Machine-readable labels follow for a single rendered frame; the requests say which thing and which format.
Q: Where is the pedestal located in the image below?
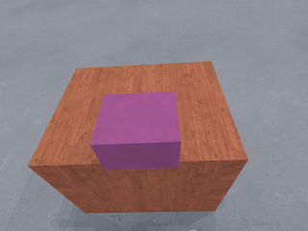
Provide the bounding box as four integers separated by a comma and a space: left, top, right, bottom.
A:
28, 61, 248, 214

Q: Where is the carton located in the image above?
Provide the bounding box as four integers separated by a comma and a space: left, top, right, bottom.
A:
90, 91, 181, 170

